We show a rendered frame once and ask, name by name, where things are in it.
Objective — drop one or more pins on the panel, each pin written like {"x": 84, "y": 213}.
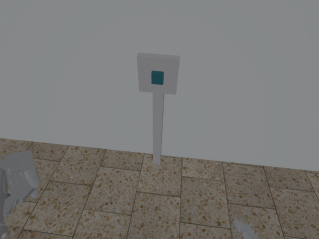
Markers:
{"x": 169, "y": 64}

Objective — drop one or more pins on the left robot hand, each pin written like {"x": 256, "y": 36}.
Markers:
{"x": 19, "y": 171}

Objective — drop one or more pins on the button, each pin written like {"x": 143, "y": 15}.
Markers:
{"x": 157, "y": 77}

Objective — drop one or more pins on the right robot hand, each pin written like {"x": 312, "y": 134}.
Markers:
{"x": 246, "y": 231}

